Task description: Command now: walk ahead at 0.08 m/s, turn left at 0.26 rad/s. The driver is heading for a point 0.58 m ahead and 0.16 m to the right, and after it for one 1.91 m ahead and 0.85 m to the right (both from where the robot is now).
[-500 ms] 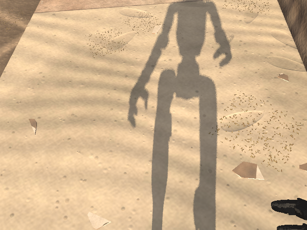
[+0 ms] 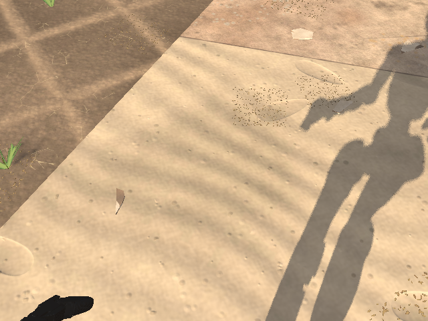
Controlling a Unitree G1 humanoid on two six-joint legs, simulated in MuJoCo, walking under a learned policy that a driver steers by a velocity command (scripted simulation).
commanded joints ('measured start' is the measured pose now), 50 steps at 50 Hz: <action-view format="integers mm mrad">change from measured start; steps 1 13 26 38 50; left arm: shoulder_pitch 40 83 20 188 139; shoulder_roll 83 169 75 217 155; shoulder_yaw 22 90 47 79 63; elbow -81 -80 -145 -145 19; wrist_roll -4 -77 -64 -17 -37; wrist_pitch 1 93 102 81 -14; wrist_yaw -5 14 -42 -28 0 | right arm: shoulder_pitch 145 79 31 -39 28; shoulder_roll -136 -44 -102 -120 -72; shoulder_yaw -16 -11 -17 -15 -8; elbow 2 63 45 29 69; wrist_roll -6 1 -29 4 19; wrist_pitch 5 -30 -31 -78 -61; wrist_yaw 8 24 -12 44 38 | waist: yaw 3 -12 -42 129 57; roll -140 -223 105 -140 -137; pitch -240 -144 -11 -341 -19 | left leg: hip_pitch -185 230 343 -369 -488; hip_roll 97 127 460 280 344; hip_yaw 35 178 250 216 180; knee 388 -515 -565 481 111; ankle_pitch -89 263 761 -98 304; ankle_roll -111 3 169 -101 -38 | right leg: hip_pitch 414 167 -271 606 461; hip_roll -414 -133 -158 -476 -455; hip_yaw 553 437 -120 302 135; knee -137 -267 450 -97 -428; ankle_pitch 279 -383 -201 518 -574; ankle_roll -308 -119 107 -381 -210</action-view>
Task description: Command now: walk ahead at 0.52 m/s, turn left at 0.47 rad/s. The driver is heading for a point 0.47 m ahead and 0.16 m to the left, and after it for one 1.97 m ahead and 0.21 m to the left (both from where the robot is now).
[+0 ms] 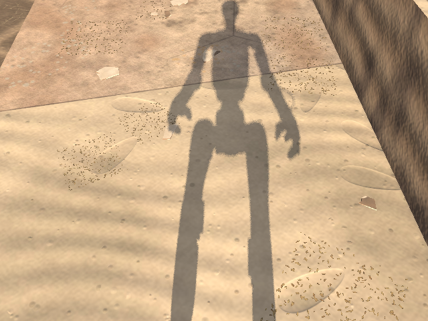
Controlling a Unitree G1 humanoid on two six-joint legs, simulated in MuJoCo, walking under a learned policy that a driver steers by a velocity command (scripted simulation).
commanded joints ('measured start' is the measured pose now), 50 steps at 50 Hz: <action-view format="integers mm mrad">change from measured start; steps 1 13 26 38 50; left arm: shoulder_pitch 35 28 -131 313 20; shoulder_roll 181 232 106 270 249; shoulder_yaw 67 82 -10 54 83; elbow -16 26 -56 80 -70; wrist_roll -7 45 45 26 -46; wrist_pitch -41 -8 10 -69 40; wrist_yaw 12 -11 -63 -50 23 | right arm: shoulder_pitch -97 -76 182 142 -113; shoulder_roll -104 -94 -128 37 -79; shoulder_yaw -35 -30 -20 28 21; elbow -101 -133 -36 -126 -252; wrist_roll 4 -52 -33 -87 -57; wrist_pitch -34 16 -97 -67 -54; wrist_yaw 1 90 15 -39 -53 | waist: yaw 49 -25 -3 70 3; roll -121 -102 -6 -386 -27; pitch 53 103 153 -243 -131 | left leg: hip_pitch -320 98 467 -86 11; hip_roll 63 -15 19 -261 -130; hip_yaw -83 203 -210 -74 -150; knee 36 -257 -849 662 -34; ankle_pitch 49 -74 384 -411 48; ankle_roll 18 165 245 -124 -95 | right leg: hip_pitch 222 130 -561 657 -77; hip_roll -378 -339 -106 -216 -7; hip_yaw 315 -128 38 601 528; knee -301 -148 568 222 -22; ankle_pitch -397 -233 153 929 480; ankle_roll -140 -35 81 -234 -174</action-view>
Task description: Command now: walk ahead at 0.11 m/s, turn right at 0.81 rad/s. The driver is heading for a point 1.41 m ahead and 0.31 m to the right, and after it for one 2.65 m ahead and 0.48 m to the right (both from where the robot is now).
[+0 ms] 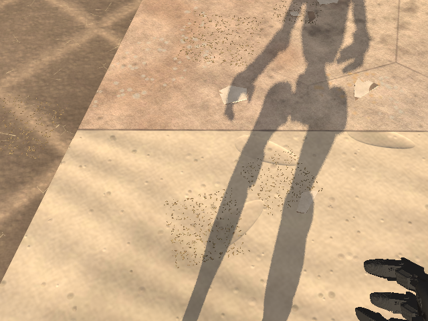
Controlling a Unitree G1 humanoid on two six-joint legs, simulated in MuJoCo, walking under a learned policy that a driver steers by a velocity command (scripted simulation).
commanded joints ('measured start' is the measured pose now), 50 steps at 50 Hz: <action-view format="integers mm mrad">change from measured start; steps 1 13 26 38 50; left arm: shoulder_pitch -45 59 -75 207 250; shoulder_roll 182 159 86 165 47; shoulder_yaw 58 54 31 27 -12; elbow -92 -169 -187 -28 106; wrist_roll -28 -3 -1 89 60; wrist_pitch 27 59 79 -28 -83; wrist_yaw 35 17 2 3 12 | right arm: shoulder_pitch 112 110 83 -54 -56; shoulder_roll -103 -182 -173 -91 -55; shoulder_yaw -43 -103 -114 -81 -55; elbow -16 13 34 23 87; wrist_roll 16 -12 9 -23 1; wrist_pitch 19 3 56 2 59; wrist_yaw -16 13 -11 78 155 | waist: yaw -68 3 -86 86 10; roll -49 259 144 -134 -81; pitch -262 -305 -185 18 110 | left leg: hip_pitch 138 681 593 -446 -222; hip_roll -66 417 284 -1 41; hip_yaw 71 -401 170 70 365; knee -114 -664 -733 123 -121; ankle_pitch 138 552 322 18 270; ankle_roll -29 357 322 123 188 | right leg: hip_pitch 87 -238 -244 454 470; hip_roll -221 -74 -326 -634 -462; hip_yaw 277 101 -148 284 -372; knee -39 686 639 -292 -336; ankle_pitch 168 -646 -317 -742 78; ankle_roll -67 163 240 -56 93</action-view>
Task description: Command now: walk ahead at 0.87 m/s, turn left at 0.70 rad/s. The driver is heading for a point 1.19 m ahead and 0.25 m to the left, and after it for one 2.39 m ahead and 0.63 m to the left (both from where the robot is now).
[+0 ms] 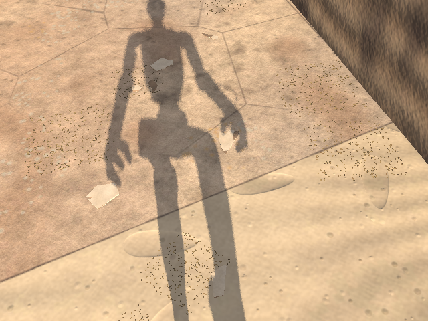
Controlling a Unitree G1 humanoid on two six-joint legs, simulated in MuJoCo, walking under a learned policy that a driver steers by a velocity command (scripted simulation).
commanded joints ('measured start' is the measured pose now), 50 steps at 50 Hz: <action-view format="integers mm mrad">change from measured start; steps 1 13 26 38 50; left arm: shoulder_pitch -1 -246 -391 -36 -13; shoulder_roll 117 128 176 148 101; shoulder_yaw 20 -11 -9 33 30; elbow -10 -186 -257 1 -67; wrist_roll -3 27 -3 -26 -61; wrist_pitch -14 -24 7 -17 -3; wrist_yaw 15 -10 -20 -14 -21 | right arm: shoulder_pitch -227 162 233 -117 223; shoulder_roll -20 -162 -244 -56 -262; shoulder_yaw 20 -43 -55 66 -18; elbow -137 -4 21 -177 -96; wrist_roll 3 9 31 -50 -37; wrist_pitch -19 -51 -106 -97 -102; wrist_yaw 10 -104 -103 -51 -127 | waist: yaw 10 -24 -52 -49 -158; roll -115 -134 14 -110 221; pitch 211 88 -49 93 -265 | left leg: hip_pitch -35 674 766 60 1116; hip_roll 0 98 13 54 451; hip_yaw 109 -589 -411 -141 -917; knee -148 -782 -561 73 -774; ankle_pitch -43 -381 651 -272 -902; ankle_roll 66 312 126 -23 105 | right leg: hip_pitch -81 -909 -444 -372 -1002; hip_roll -236 -117 20 -192 21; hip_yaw -31 331 204 673 318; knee -65 1180 368 -15 1203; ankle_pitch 681 68 381 84 -2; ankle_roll -18 16 -2 -249 -111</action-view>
